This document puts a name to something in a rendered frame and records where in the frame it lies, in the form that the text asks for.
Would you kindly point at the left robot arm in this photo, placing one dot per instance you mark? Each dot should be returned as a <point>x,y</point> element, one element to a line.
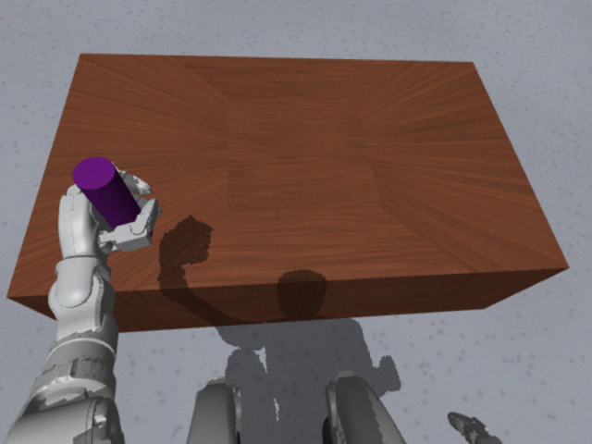
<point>73,400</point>

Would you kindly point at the left robot hand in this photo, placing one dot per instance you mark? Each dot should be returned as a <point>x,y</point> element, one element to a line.
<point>82,230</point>

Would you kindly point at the right robot hand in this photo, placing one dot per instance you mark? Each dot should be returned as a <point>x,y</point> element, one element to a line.
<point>472,429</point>

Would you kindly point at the can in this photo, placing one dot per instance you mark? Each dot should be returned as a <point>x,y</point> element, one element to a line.
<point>100,182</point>

